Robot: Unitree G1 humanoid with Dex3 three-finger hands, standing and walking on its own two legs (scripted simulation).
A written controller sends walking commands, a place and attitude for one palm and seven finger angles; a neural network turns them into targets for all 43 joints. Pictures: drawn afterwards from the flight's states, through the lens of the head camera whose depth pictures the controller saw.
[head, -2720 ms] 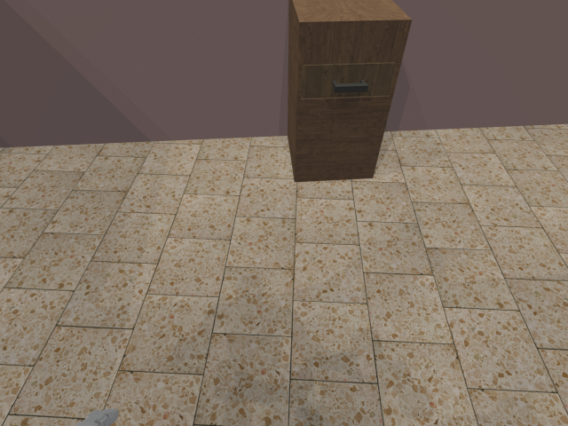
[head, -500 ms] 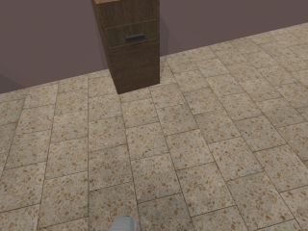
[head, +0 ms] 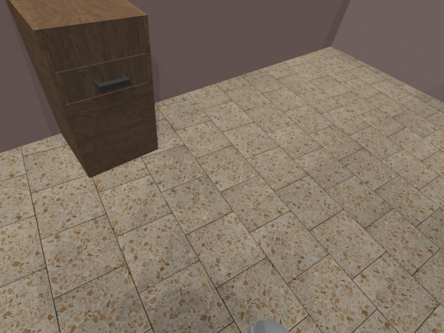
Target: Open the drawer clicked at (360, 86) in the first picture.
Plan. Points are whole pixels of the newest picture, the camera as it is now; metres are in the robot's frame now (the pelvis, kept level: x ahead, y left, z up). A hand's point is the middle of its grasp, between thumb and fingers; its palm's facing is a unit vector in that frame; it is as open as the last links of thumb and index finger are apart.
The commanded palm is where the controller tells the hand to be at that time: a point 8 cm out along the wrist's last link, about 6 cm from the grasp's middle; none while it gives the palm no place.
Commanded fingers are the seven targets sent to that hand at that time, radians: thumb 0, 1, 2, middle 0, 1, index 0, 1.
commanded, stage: walk to a spot facing it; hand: left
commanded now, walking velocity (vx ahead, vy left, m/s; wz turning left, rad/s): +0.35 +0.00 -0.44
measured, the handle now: (111, 81) +1.10 +0.56 -0.21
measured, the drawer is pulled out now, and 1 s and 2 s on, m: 0.00 0.00 0.00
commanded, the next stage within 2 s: turn to face it in 1.38 s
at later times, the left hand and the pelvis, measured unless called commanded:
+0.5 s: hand (164, 254) +0.33 +0.15 -0.19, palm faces -0.17 -0.97 -0.20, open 7.1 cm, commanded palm none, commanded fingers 0.00 0.90 0.90 -0.20 -0.30 -0.20 -0.30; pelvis +0.22 -0.02 -0.02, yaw -13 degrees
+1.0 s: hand (167, 195) +0.51 +0.18 -0.19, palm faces -0.32 -0.93 -0.17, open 7.4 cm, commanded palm none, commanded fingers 0.00 0.90 0.90 -0.20 -0.30 -0.20 -0.30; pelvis +0.44 +0.01 -0.01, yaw -25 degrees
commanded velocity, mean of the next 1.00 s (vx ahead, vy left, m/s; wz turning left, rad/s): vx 0.36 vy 0.00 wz -0.36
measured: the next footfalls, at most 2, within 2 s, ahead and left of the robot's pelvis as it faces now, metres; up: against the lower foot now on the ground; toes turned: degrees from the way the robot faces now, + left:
right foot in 0.36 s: +0.25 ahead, -0.07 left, +0.00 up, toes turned -18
left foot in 0.80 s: +0.54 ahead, +0.10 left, +0.00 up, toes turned -8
